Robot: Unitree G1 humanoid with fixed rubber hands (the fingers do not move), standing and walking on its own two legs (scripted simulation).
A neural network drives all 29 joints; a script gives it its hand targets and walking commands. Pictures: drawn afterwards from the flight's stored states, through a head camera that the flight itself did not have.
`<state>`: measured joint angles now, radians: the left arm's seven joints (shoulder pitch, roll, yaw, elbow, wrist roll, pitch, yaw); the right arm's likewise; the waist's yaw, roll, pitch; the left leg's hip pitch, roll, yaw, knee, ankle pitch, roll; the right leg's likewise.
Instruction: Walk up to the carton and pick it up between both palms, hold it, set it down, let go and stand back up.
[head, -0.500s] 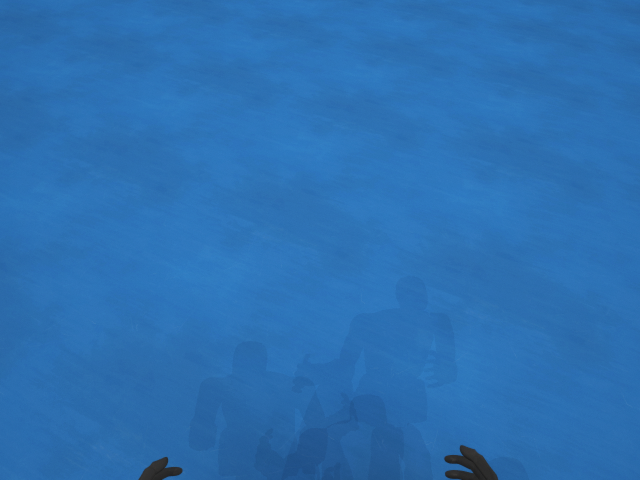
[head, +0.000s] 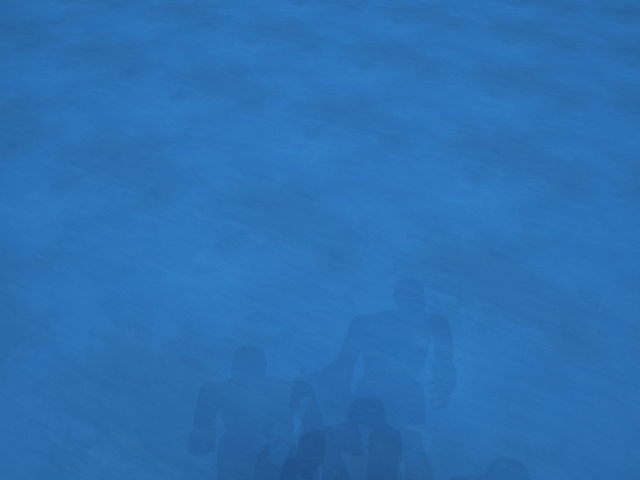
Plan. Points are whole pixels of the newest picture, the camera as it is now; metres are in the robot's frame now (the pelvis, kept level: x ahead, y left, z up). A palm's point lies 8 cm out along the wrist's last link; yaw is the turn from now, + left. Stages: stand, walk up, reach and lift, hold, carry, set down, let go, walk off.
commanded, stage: stand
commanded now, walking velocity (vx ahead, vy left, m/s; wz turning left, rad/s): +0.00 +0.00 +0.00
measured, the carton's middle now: out of the picture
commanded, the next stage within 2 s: none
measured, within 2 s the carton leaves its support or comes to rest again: neither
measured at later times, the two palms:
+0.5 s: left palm out of the picture +0.03 +0.22 -0.13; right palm out of the picture +0.03 -0.23 -0.13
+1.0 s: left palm out of the picture -0.01 +0.20 -0.14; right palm out of the picture -0.01 -0.21 -0.14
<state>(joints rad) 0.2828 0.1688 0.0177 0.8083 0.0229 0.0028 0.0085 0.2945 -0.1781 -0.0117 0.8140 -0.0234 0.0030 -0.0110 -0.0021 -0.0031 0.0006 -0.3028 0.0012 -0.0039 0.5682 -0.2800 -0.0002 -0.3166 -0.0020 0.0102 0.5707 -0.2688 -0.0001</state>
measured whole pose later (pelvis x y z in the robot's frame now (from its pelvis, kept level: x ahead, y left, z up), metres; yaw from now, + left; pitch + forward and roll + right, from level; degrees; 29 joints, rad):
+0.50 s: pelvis +0.02 +0.00 +0.01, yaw +0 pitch +0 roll +0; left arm 0.29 0.15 0.03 1.03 0.01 -0.01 0.03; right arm 0.30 -0.16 -0.02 1.01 -0.01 -0.01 -0.03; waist 0.00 0.00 0.02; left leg -0.22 0.01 0.00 0.48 -0.26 0.00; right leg -0.23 0.00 0.01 0.48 -0.25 0.00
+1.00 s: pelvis +0.01 +0.00 +0.01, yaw +0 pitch -1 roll +0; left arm 0.30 0.11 0.01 1.13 0.02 0.00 0.04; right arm 0.31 -0.12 -0.01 1.13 -0.01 0.00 -0.04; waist 0.00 0.00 0.04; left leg -0.19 0.01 0.00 0.45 -0.24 -0.01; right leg -0.20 0.00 0.01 0.45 -0.23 0.00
